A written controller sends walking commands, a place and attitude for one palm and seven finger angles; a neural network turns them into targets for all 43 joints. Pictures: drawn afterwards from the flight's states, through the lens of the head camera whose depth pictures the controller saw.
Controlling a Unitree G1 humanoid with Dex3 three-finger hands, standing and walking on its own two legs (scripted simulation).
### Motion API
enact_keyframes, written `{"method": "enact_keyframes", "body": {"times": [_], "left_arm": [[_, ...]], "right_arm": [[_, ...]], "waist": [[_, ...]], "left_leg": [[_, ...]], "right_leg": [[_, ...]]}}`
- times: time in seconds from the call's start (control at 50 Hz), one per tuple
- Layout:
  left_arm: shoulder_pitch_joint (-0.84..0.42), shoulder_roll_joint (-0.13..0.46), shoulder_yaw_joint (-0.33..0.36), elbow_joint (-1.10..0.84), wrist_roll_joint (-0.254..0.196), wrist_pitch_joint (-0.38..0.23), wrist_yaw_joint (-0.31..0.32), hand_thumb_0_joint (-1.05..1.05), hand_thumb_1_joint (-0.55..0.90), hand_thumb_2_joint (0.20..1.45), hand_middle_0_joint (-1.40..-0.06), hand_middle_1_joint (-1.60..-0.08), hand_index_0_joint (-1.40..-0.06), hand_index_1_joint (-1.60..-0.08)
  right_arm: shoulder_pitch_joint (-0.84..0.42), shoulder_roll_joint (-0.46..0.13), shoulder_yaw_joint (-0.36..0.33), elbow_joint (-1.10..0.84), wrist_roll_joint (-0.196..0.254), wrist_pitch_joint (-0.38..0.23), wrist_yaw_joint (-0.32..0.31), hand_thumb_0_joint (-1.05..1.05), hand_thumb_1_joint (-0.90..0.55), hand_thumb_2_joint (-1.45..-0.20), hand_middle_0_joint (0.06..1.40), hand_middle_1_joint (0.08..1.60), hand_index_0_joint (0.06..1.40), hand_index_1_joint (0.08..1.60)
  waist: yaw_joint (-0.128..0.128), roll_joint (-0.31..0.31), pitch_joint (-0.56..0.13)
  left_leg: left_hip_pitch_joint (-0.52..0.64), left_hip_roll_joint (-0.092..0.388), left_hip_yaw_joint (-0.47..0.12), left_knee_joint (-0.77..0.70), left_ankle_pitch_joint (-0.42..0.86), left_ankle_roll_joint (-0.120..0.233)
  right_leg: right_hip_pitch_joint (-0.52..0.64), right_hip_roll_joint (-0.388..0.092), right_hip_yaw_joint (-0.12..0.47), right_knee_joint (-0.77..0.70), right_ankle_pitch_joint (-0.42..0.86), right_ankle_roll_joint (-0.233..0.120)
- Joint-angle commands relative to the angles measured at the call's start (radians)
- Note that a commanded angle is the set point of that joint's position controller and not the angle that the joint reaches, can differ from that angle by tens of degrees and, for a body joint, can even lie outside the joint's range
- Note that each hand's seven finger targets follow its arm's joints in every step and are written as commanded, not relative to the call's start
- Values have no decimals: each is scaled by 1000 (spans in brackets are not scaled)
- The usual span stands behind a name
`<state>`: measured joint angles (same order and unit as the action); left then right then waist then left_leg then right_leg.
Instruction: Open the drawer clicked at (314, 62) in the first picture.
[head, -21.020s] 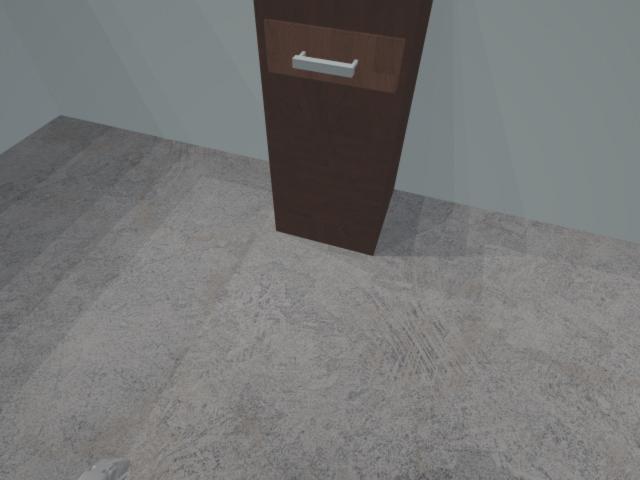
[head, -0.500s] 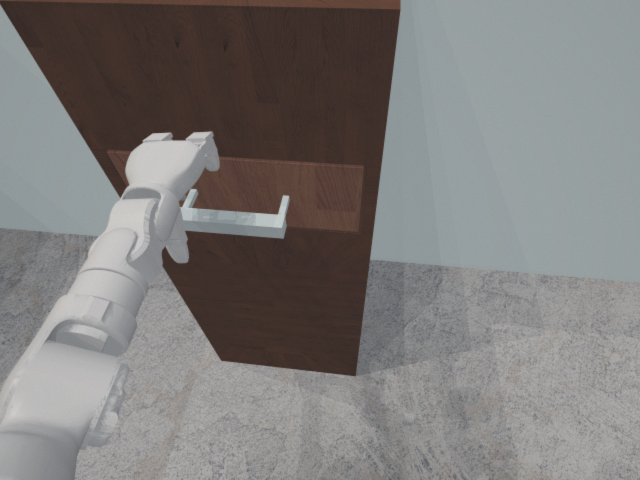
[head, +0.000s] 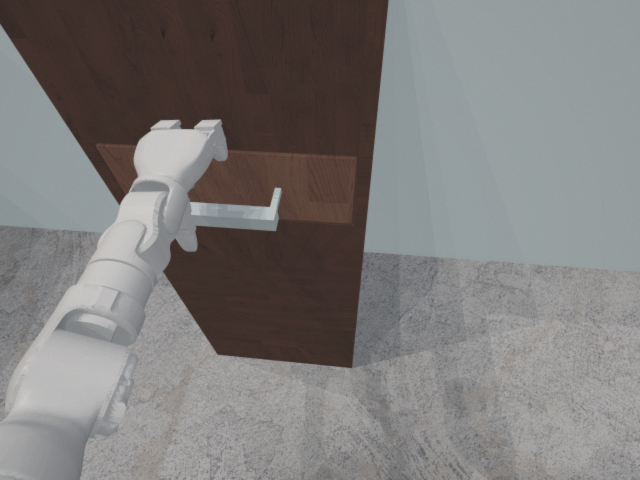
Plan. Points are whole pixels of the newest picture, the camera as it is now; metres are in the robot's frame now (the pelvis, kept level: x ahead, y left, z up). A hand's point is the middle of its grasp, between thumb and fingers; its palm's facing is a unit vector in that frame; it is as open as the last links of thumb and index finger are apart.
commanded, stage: re-aim the fingers above the handle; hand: left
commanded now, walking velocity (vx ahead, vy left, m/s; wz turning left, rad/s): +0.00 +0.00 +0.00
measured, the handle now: (225, 203) +0.51 +0.15 +0.03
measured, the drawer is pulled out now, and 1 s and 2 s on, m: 0.00 0.00 0.00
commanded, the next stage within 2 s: lower the fingers behind the handle in 1.64 s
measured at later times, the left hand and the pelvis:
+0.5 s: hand (214, 192) +0.47 +0.15 +0.09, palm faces +0.06 -0.07 -1.00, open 13.4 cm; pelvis +0.00 +0.00 +0.00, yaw -1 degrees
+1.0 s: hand (185, 209) +0.45 +0.18 +0.08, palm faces -0.09 -0.03 -1.00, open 13.8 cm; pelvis +0.00 +0.00 +0.00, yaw +0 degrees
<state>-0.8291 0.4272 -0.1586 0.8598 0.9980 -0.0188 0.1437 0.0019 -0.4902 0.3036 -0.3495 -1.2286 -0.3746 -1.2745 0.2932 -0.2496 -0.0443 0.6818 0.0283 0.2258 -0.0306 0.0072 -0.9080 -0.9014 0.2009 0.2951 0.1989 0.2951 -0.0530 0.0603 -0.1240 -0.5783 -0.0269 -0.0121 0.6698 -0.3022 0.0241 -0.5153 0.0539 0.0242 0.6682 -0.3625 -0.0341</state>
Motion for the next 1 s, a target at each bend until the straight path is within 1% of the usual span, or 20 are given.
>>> {"method": "enact_keyframes", "body": {"times": [0.0, 0.02, 0.04, 0.06, 0.12, 0.16, 0.22, 0.24, 0.3, 0.34, 0.42, 0.46, 0.5, 0.56, 0.66, 0.72, 0.76, 0.82, 0.88, 0.98], "left_arm": [[-405, 175, 45, -96, 3, 31, -22, 0, -500, 300, -300, -1200, -300, -1200], [-400, 202, 64, -98, 4, 23, -30, 0, -500, 300, -300, -1200, -300, -1200], [-393, 153, 23, -97, -2, 18, -41, 0, -500, 300, -300, -1200, -300, -1200], [-403, 154, 28, -94, -9, 5, -49, 0, -500, 300, -300, -1200, -300, -1200], [-425, 189, 53, -140, -9, -43, -56, 0, -500, 300, -300, -1200, -300, -1200], [-501, 184, 50, -249, -19, -103, -44, 0, -500, 300, -300, -1200, -300, -1200], [-516, 297, 159, -326, -9, -153, 18, 0, -500, 300, -300, -1200, -300, -1200], [-523, 316, 177, -337, -4, -157, 46, 0, -500, 300, -300, -1200, -300, -1200], [-482, 353, 223, -244, 11, -108, 120, 0, -500, 300, -300, -1200, -300, -1200], [-480, 320, 195, -205, 26, -48, 149, 0, -500, 300, -300, -1200, -300, -1200], [-485, 365, 212, -167, 45, 38, 150, 0, -500, 300, -300, -1200, -300, -1200], [-476, 376, 215, -123, 41, 72, 138, 0, -500, 300, -300, -1200, -300, -1200], [-463, 369, 191, -87, 42, 97, 118, 0, -500, 300, -300, -1200, -300, -1200], [-481, 410, 206, -86, 43, 95, 85, 0, -500, 300, -300, -1200, -300, -1200], [-402, 386, 188, -29, -2, 60, 15, 0, -500, 300, -300, -1200, -300, -1200], [-414, 381, 178, -66, 3, 16, 0, 0, -500, 300, -300, -1200, -300, -1200], [-408, 383, 182, -70, 18, -13, -4, 0, -500, 300, -300, -1200, -300, -1200], [-391, 290, 123, -143, 13, -58, -8, 0, -500, 300, -300, -1200, -300, -1200], [-435, 191, 56, -276, -10, -110, -22, 0, -500, 300, -300, -1200, -300, -1200], [-468, 180, 60, -406, -46, -155, -10, 0, -500, 300, -300, -1200, -300, -1200]], "right_arm": [[32, -147, -47, -109, 4, -21, -17, 0, -900, -900, 200, 300, 200, 300], [31, -148, -45, -113, 4, -21, -20, 0, -900, -900, 200, 300, 200, 300], [26, -143, -42, -123, 5, -23, -21, 0, -900, -900, 200, 300, 200, 300], [30, -144, -42, -122, 6, -25, -22, 0, -900, -900, 200, 300, 200, 300], [27, -142, -41, -131, 6, -35, -31, 0, -900, -900, 200, 300, 200, 300], [31, -134, -47, -141, 0, -48, -33, 0, -900, -900, 200, 300, 200, 300], [41, -129, -54, -136, -10, -63, -37, 0, -900, -900, 200, 300, 200, 300], [42, -127, -54, -130, -12, -67, -37, 0, -900, -900, 200, 300, 200, 300], [39, -129, -49, -107, -7, -73, -34, 0, -900, -900, 200, 300, 200, 300], [39, -135, -50, -96, -7, -79, -23, 0, -900, -900, 200, 300, 200, 300], [36, -143, -48, -88, -5, -63, -20, 0, -900, -900, 200, 300, 200, 300], [22, -145, -41, -87, 0, -55, -27, 0, -900, -900, 200, 300, 200, 300], [12, -145, -32, -91, 6, -50, -35, 0, -900, -900, 200, 300, 200, 300], [-2, -146, -24, -101, 7, -47, -52, 0, -900, -900, 200, 300, 200, 300], [-12, -143, -13, -126, 17, -50, -69, 0, -900, -900, 200, 300, 200, 300], [-5, -145, -14, -136, 16, -60, -72, 0, -900, -900, 200, 300, 200, 300], [1, -145, -17, -142, 14, -66, -71, 0, -900, -900, 200, 300, 200, 300], [19, -143, -33, -152, 7, -79, -59, 0, -900, -900, 200, 300, 200, 300], [41, -136, -57, -148, 3, -85, -46, 0, -900, -900, 200, 300, 200, 300], [53, -136, -75, -119, -4, -86, -33, 0, -900, -900, 200, 300, 200, 300]], "waist": [[-37, -107, -270], [-31, -110, -268], [-37, -102, -249], [-44, -131, -233], [-41, -102, -228], [-41, -52, -293], [-12, 9, -404], [-11, 0, -418], [-10, -59, -368], [-6, -23, -365], [3, -27, -418], [-5, -86, -380], [-4, -97, -333], [-1, -115, -329], [-3, -145, -253], [-4, -115, -244], [-9, -125, -253], [-10, -74, -302], [-33, -22, -380], [-43, -4, -408]], "left_leg": [[231, -4, 40, -50, 233, 30], [226, -3, 40, -53, 226, 30], [223, -7, 40, -58, 201, 31], [215, -5, 38, -60, 188, 32], [215, -4, 34, -61, 154, 34], [250, -6, 30, -51, 185, 34], [291, -8, 22, -27, 254, 29], [288, -9, 22, -22, 272, 29], [214, -7, 28, -22, 245, 25], [220, -3, 35, -27, 257, 19], [229, -2, 49, -27, 315, 18], [199, -3, 53, -40, 281, 23], [177, -5, 55, -60, 239, 24], [170, -4, 59, -72, 226, 27], [154, -4, 65, -94, 159, 28], [156, -2, 63, -94, 140, 28], [146, -3, 62, -83, 134, 29], [193, -6, 62, -66, 172, 31], [291, -7, 52, -35, 261, 35], [364, -12, 27, -13, 355, 35]], "right_leg": [[83, -10, -15, -120, 299, 1], [88, -11, -11, -120, 292, 1], [77, -13, -12, -127, 268, 2], [81, -15, -10, -136, 258, 2], [58, -16, -2, -134, 214, 1], [70, -17, 1, -118, 228, -4], [90, -8, 1, -81, 276, -10], [96, -6, 0, -75, 294, -9], [87, -3, -10, -72, 276, -6], [64, 1, -22, -66, 268, -9], [126, 0, -17, -67, 344, -6], [151, -5, -12, -89, 336, 1], [152, -9, -10, -105, 306, 6], [186, -18, 2, -121, 306, 10], [189, -29, 9, -151, 252, 18], [161, -31, 13, -150, 225, 17], [162, -32, 20, -149, 216, 17], [145, -26, 18, -134, 261, 10], [122, -15, 16, -119, 337, 5], [95, -4, 4, -103, 393, 0]]}}
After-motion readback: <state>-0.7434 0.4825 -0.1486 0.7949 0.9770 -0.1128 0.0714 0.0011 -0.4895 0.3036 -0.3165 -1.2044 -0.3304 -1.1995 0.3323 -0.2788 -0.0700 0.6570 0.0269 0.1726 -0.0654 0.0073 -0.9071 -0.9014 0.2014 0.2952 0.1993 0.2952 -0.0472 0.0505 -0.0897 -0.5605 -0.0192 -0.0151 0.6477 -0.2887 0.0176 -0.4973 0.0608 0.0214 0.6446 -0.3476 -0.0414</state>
